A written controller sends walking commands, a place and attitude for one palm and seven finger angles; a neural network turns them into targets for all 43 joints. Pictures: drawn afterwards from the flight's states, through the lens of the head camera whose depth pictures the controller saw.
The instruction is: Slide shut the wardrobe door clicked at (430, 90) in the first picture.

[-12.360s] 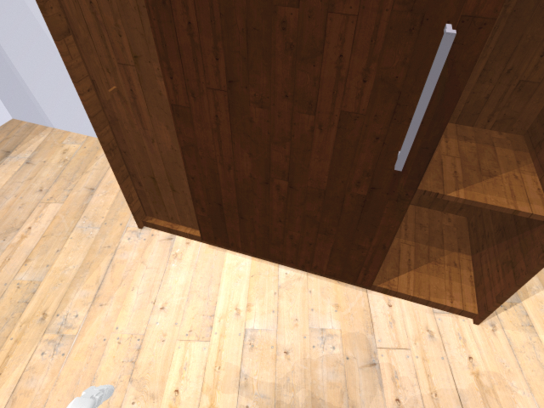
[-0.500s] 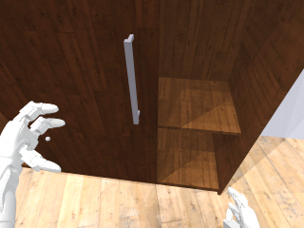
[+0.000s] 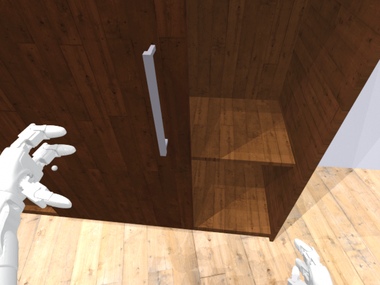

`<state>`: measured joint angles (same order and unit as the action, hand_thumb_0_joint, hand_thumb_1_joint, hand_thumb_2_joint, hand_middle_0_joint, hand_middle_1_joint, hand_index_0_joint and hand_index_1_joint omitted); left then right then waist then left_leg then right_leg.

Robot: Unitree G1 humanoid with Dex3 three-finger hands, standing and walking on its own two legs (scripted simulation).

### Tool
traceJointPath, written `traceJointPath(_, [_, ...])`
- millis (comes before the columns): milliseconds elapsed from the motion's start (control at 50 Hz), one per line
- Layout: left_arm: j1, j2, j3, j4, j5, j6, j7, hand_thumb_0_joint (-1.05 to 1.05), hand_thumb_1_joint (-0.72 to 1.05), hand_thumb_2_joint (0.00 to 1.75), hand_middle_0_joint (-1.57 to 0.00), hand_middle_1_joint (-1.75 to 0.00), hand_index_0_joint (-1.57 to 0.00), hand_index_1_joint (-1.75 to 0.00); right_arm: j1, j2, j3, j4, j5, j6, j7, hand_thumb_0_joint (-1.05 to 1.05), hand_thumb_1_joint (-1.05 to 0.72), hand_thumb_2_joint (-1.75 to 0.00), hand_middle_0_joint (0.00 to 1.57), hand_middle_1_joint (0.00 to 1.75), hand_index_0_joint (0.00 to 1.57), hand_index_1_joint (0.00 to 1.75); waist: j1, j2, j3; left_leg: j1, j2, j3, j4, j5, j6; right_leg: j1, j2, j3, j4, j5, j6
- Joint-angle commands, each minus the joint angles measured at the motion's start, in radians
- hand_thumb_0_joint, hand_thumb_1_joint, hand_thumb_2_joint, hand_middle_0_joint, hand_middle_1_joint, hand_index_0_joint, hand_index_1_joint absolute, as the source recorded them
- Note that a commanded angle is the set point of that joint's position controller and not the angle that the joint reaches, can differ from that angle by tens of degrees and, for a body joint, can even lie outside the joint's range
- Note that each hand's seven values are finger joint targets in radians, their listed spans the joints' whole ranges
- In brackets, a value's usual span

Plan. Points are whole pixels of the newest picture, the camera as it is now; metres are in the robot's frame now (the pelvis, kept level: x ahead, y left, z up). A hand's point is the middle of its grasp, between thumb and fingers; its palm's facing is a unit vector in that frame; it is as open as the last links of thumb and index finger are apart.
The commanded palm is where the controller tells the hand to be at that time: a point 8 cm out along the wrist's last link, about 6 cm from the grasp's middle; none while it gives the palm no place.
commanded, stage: raise the hand with hooked fingers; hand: left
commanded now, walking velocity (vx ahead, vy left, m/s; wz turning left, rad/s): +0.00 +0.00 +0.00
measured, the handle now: (158, 108) +0.53 +0.14 +0.10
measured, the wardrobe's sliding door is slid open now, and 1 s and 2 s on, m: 0.40 0.40 0.40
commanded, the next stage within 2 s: move the hooked fingers beside the handle in 0.06 s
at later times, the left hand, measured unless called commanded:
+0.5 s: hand (78, 156) +0.31 +0.25 +0.14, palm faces +0.02 -1.00 -0.05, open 14.0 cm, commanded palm +0.28 +0.30 +0.14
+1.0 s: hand (103, 132) +0.37 +0.22 +0.15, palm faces +0.00 -1.00 -0.03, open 14.0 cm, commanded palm +0.35 +0.27 +0.13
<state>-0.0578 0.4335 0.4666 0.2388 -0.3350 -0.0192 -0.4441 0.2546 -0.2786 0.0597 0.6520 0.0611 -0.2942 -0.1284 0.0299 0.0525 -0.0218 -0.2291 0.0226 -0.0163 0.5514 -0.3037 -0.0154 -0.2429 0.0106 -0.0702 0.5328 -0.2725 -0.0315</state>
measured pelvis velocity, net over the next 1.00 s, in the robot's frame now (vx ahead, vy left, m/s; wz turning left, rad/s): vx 0.00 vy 0.01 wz -0.01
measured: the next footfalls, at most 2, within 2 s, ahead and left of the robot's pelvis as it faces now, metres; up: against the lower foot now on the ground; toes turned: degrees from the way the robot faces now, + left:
none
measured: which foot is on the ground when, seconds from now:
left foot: down 0.00-1.00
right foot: down 0.00-1.00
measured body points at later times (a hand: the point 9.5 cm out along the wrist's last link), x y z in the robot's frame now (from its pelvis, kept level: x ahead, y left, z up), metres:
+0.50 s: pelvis +0.00 +0.00 +0.00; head +0.00 -0.02 +0.45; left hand +0.30 +0.30 +0.15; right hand +0.17 -0.24 -0.08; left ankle +0.00 +0.13 -0.73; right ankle +0.01 -0.10 -0.73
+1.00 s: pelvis +0.00 +0.01 +0.00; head +0.01 -0.01 +0.45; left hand +0.37 +0.28 +0.15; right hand +0.13 -0.24 -0.10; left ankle +0.00 +0.13 -0.73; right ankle +0.01 -0.10 -0.73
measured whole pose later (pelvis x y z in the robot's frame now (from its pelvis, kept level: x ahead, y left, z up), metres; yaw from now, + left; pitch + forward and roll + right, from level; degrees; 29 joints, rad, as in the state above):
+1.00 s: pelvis +0.00 +0.01 +0.00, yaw -1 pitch +2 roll +0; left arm -0.40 0.38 0.34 0.52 -0.25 -0.07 -0.33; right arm 0.28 -0.27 0.05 0.67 0.06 -0.23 -0.11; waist -0.01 0.04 -0.03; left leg -0.28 0.01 0.00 0.55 -0.30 -0.01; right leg -0.31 0.00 -0.05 0.55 -0.27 -0.02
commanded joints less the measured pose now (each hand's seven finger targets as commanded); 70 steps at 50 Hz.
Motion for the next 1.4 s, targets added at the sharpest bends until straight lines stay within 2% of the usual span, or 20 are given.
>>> traceJointPath(0, [-0.251,0.264,0.058,-0.204,-0.015,-0.038,-0.029,0.00,-0.50,0.30,-0.30,-1.20,-0.30,-1.20,-0.114,-0.124,-0.049,-0.170,0.006,-0.062,-0.009,0.00,-0.90,-0.90,0.20,0.30,0.20,0.30,-0.008,0.012,-0.154,0.023,-0.031,0.000,-0.075,0.168,0.053,0.045,-0.009,0.035,-0.091,0.155,0.023])
traceJointPath(100, [-0.239,0.306,0.134,-0.243,-0.033,-0.078,-0.013,0.00,-0.50,0.30,-0.30,-1.20,-0.30,-1.20,-0.119,-0.114,-0.048,-0.172,-0.001,-0.070,-0.005,0.00,-0.90,-0.90,0.20,0.30,0.20,0.30,0.009,-0.002,-0.215,0.040,-0.034,0.005,-0.064,0.225,0.052,0.085,-0.009,0.034,-0.075,0.229,0.025])
traceJointPath(120, [-0.230,0.315,0.140,-0.229,-0.033,-0.082,-0.007,0.00,-0.50,0.30,-0.30,-1.20,-0.30,-1.20,-0.115,-0.114,-0.046,-0.163,-0.003,-0.067,-0.003,0.00,-0.90,-0.90,0.20,0.30,0.20,0.30,0.010,-0.006,-0.189,0.026,-0.033,0.007,-0.064,0.215,0.051,0.083,-0.010,0.037,-0.082,0.216,0.025])
traceJointPath(220, [-0.316,0.252,0.059,-0.159,-0.023,-0.070,-0.014,0.00,-0.50,0.30,-0.30,-1.20,-0.30,-1.20,-0.115,-0.116,-0.046,-0.147,0.003,-0.062,-0.008,0.00,-0.90,-0.90,0.20,0.30,0.20,0.30,-0.019,0.014,-0.115,0.015,-0.031,0.010,-0.065,0.167,0.049,0.021,-0.012,0.047,-0.094,0.171,0.027])
traceJointPath(320, [-0.422,0.219,-0.021,-0.172,-0.002,-0.069,-0.016,0.00,-0.50,0.30,-0.30,-1.20,-0.30,-1.20,-0.107,-0.117,-0.046,-0.147,0.005,-0.061,-0.016,0.00,-0.90,-0.90,0.20,0.30,0.20,0.30,-0.036,0.033,-0.167,0.047,-0.031,-0.001,-0.063,0.168,0.051,0.020,-0.010,0.038,-0.082,0.164,0.023])
traceJointPath(420, [-0.454,0.294,0.058,-0.101,0.006,-0.083,0.023,0.00,-0.50,0.30,-0.30,-1.20,-0.30,-1.20,-0.097,-0.122,-0.047,-0.133,-0.001,-0.049,-0.017,0.00,-0.90,-0.90,0.20,0.30,0.20,0.30,-0.021,-0.021,-0.192,0.021,-0.031,-0.004,-0.063,0.172,0.048,0.042,-0.012,0.039,-0.077,0.161,0.023])
traceJointPath(480, [-0.454,0.295,0.075,-0.070,0.013,-0.085,0.041,0.00,-0.50,0.30,-0.30,-1.20,-0.30,-1.20,-0.104,-0.115,-0.047,-0.142,-0.003,-0.044,-0.011,0.00,-0.90,-0.90,0.20,0.30,0.20,0.30,-0.007,0.007,-0.209,0.013,-0.033,0.003,-0.066,0.197,0.047,0.057,-0.018,0.042,-0.066,0.201,0.021])
traceJointPath(580, [-0.460,0.237,0.016,-0.063,0.029,-0.080,0.050,0.00,-0.50,0.30,-0.30,-1.20,-0.30,-1.20,-0.094,-0.111,-0.049,-0.155,-0.002,-0.034,0.000,0.00,-0.90,-0.90,0.20,0.30,0.20,0.30,-0.009,0.042,-0.221,0.025,-0.029,0.010,-0.065,0.255,0.044,0.057,-0.017,0.031,-0.049,0.271,0.014])
traceJointPath(600, [-0.476,0.196,-0.027,-0.049,0.028,-0.074,0.046,0.00,-0.50,0.30,-0.30,-1.20,-0.30,-1.20,-0.089,-0.112,-0.049,-0.156,0.001,-0.031,0.000,0.00,-0.90,-0.90,0.20,0.30,0.20,0.30,-0.021,0.015,-0.208,0.026,-0.029,0.010,-0.066,0.245,0.044,0.041,-0.014,0.027,-0.050,0.263,0.016])
traceJointPath(660, [-0.516,0.210,-0.025,0.007,0.026,-0.065,0.051,0.00,-0.50,0.30,-0.30,-1.20,-0.30,-1.20,-0.071,-0.126,-0.054,-0.143,0.005,-0.022,-0.002,0.00,-0.90,-0.90,0.20,0.30,0.20,0.30,-0.036,-0.038,-0.165,-0.001,-0.026,0.006,-0.069,0.188,0.047,0.003,-0.010,0.033,-0.065,0.205,0.019])
traceJointPath(840, [-0.689,0.236,-0.020,-0.045,0.063,-0.133,0.113,0.00,-0.50,0.30,-0.30,-1.20,-0.30,-1.20,-0.041,-0.113,-0.058,-0.134,-0.009,-0.006,0.005,0.00,-0.90,-0.90,0.20,0.30,0.20,0.30,-0.041,0.027,-0.305,0.054,-0.027,0.003,-0.060,0.246,0.044,0.054,-0.010,0.044,-0.044,0.255,0.012])
traceJointPath(900, [-0.694,0.184,-0.067,0.056,0.067,-0.119,0.113,0.00,-0.50,0.30,-0.30,-1.20,-0.30,-1.20,-0.033,-0.114,-0.054,-0.122,-0.005,0.004,0.007,0.00,-0.90,-0.90,0.20,0.30,0.20,0.30,-0.051,0.012,-0.245,0.029,-0.026,0.005,-0.065,0.231,0.042,0.020,-0.010,0.038,-0.046,0.254,0.011])
traceJointPath(940, [-0.687,0.163,-0.088,0.147,0.069,-0.099,0.111,0.00,-0.50,0.30,-0.30,-1.20,-0.30,-1.20,-0.023,-0.121,-0.056,-0.113,-0.001,0.014,0.009,0.00,-0.90,-0.90,0.20,0.30,0.20,0.30,-0.058,-0.038,-0.192,-0.007,-0.026,0.009,-0.067,0.195,0.044,-0.002,-0.011,0.039,-0.057,0.225,0.014])
traceJointPath(1020, [-0.762,0.197,-0.082,0.228,0.090,-0.080,0.128,0.00,-0.50,0.30,-0.30,-1.20,-0.30,-1.20,-0.003,-0.131,-0.058,-0.108,-0.001,0.037,0.014,0.00,-0.90,-0.90,0.20,0.30,0.20,0.30,-0.062,-0.041,-0.193,-0.032,-0.027,0.009,-0.060,0.176,0.044,-0.021,-0.015,0.043,-0.056,0.196,0.012])
traceJointPath(1100, [-0.884,0.242,-0.053,0.177,0.103,-0.140,0.152,0.00,-0.50,0.30,-0.30,-1.20,-0.30,-1.20,0.016,-0.125,-0.062,-0.116,-0.010,0.049,0.022,0.00,-0.90,-0.90,0.20,0.30,0.20,0.30,-0.064,-0.014,-0.314,-0.005,-0.030,0.013,-0.042,0.222,0.046,0.031,-0.013,0.056,-0.032,0.255,0.012])
traceJointPath(1140, [-0.931,0.267,-0.037,0.190,0.111,-0.172,0.164,0.00,-0.50,0.30,-0.30,-1.20,-0.30,-1.20,0.030,-0.125,-0.063,-0.104,-0.015,0.059,0.025,0.00,-0.90,-0.90,0.20,0.30,0.20,0.30,-0.074,-0.004,-0.334,-0.007,-0.029,0.017,-0.032,0.230,0.046,0.041,-0.012,0.064,-0.027,0.271,0.015])
traceJointPath(1220, [-0.963,0.248,-0.061,0.281,0.123,-0.197,0.161,0.00,-0.50,0.30,-0.30,-1.20,-0.30,-1.20,0.060,-0.131,-0.070,-0.086,-0.015,0.072,0.029,0.00,-0.90,-0.90,0.20,0.30,0.20,0.30,-0.087,-0.023,-0.335,-0.010,-0.026,0.018,-0.021,0.256,0.048,0.035,-0.008,0.059,-0.017,0.308,0.013])
traceJointPath(1280, [-0.958,0.214,-0.095,0.368,0.126,-0.177,0.146,0.00,-0.50,0.30,-0.30,-1.20,-0.30,-1.20,0.071,-0.133,-0.068,-0.081,-0.010,0.087,0.035,0.00,-0.90,-0.90,0.20,0.30,0.20,0.30,-0.091,0.013,-0.292,-0.032,-0.030,0.024,-0.020,0.252,0.046,0.003,-0.011,0.058,-0.018,0.322,0.010])
traceJointPath(1340, [-0.950,0.237,-0.075,0.466,0.124,-0.159,0.141,0.00,-0.50,0.30,-0.30,-1.20,-0.30,-1.20,0.093,-0.147,-0.071,-0.078,-0.009,0.107,0.040,0.00,-0.90,-0.90,0.20,0.30,0.20,0.30,-0.092,-0.057,-0.259,-0.087,-0.029,0.023,-0.019,0.229,0.048,-0.003,-0.010,0.056,-0.019,0.309,0.013])
traceJointPath(1380, [-0.987,0.263,-0.055,0.459,0.125,-0.171,0.144,0.00,-0.50,0.30,-0.30,-1.20,-0.30,-1.20,0.101,-0.148,-0.075,-0.085,-0.011,0.117,0.043,0.00,-0.90,-0.90,0.20,0.30,0.20,0.30,-0.091,-0.045,-0.290,-0.090,-0.031,0.028,-0.014,0.228,0.049,0.004,-0.011,0.061,-0.015,0.308,0.015])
